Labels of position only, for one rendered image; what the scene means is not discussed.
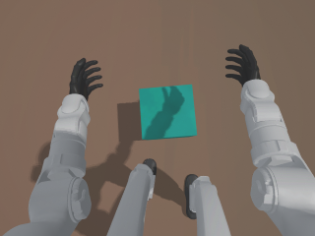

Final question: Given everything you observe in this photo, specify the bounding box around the robot right forearm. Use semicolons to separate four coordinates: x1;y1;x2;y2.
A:
240;79;315;179

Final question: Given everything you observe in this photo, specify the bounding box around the right robot upper arm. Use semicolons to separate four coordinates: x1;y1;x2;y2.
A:
250;165;315;236

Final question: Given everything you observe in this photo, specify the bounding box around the robot right foot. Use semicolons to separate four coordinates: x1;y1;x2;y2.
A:
184;174;198;220

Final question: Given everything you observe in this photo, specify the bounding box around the right robot hand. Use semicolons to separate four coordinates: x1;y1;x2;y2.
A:
225;44;261;87

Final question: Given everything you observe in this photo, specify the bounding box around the left robot upper arm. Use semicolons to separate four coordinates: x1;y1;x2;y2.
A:
3;176;92;236

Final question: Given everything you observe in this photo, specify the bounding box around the robot left forearm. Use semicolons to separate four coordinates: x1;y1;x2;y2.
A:
29;93;91;220

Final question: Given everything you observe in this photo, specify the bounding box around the left robot hand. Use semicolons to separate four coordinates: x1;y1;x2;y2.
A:
69;58;103;101

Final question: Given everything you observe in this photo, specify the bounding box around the carton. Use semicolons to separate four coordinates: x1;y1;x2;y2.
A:
139;85;197;141

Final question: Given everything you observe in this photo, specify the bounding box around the robot right shin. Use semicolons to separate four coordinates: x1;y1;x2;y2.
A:
189;176;217;212

